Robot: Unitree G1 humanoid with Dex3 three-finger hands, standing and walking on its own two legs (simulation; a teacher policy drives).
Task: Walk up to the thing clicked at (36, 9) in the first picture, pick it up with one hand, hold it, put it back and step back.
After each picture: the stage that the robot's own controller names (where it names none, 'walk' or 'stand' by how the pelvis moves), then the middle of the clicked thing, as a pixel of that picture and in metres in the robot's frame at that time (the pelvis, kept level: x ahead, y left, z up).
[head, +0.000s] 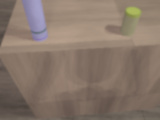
stand; (34, 13) +0.60 +0.21 +0.13
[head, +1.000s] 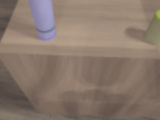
walk; (41, 7) +0.51 +0.18 +0.15
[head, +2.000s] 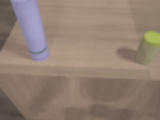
stand; (33, 31) +0.47 +0.20 +0.14
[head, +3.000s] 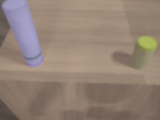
stand; (26, 37) +0.45 +0.21 +0.13
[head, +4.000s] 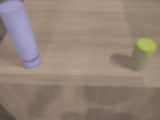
stand; (23, 39) +0.44 +0.22 +0.13
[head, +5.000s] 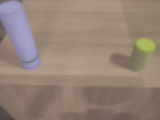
stand; (22, 40) +0.44 +0.22 +0.13
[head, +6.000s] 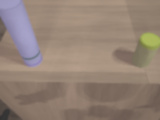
rise first; (23, 36) +0.44 +0.22 +0.13
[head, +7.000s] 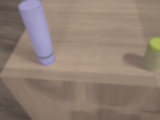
go down; (40, 37) +0.46 +0.20 +0.13
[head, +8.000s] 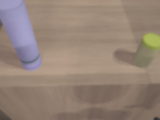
go down; (23, 39) +0.43 +0.18 +0.14
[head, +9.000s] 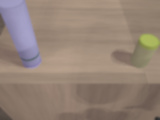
approach; (23, 37) +0.45 +0.19 +0.14
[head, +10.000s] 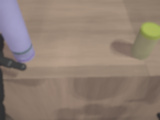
close; (13, 28) +0.44 +0.20 +0.16
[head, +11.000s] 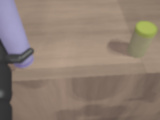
lift; (12, 32) +0.43 +0.20 +0.17
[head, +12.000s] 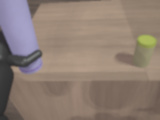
lift; (18, 30) +0.32 +0.17 +0.29
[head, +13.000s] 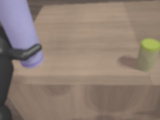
hold; (18, 24) +0.33 +0.17 +0.30
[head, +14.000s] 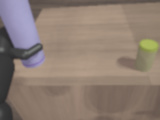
hold; (20, 24) +0.34 +0.17 +0.30
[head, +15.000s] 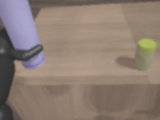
hold; (20, 25) +0.34 +0.17 +0.30
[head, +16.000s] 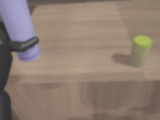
crouch; (17, 18) +0.38 +0.18 +0.30
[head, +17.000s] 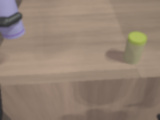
lower; out of the picture +0.46 +0.21 +0.31
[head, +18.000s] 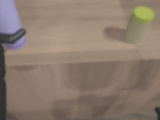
lower; (3, 10) +0.49 +0.20 +0.18
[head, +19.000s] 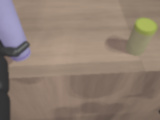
lower; (7, 25) +0.45 +0.20 +0.17
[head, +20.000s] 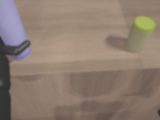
lower; (8, 23) +0.46 +0.20 +0.17
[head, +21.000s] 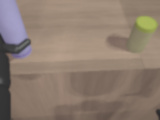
lower; (9, 22) +0.46 +0.20 +0.17
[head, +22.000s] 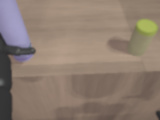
open; (12, 27) +0.45 +0.20 +0.16
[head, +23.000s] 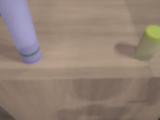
sink last; (22, 31) +0.44 +0.18 +0.16
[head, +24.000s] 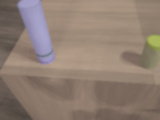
stand; (39, 35) +0.46 +0.20 +0.14
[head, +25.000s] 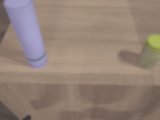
stand; (30, 37) +0.43 +0.19 +0.14
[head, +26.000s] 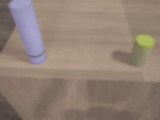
stand; (31, 35) +0.47 +0.21 +0.13
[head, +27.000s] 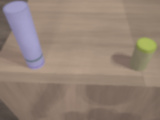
stand; (27, 39) +0.45 +0.21 +0.13
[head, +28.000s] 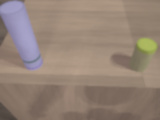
stand; (24, 40) +0.44 +0.22 +0.13
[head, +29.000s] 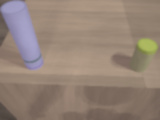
stand; (26, 40) +0.44 +0.21 +0.13
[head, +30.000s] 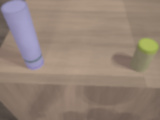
stand; (26, 40) +0.44 +0.21 +0.13
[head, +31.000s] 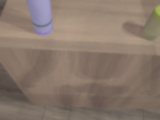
walk; (38, 0) +0.53 +0.15 +0.14
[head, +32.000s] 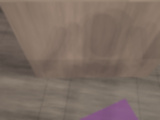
walk; out of the picture +0.79 +0.25 +0.15
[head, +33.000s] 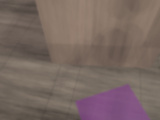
stand; out of the picture +1.10 +0.19 +0.15
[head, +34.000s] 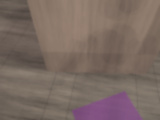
stand; out of the picture +1.04 +0.19 +0.13
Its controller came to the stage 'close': yes
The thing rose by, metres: 0.21
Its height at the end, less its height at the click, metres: +0.00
